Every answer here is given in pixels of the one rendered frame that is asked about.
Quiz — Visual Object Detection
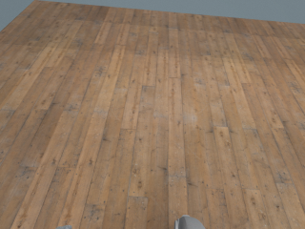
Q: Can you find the right robot thigh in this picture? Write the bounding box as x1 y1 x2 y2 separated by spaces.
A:
173 216 206 229

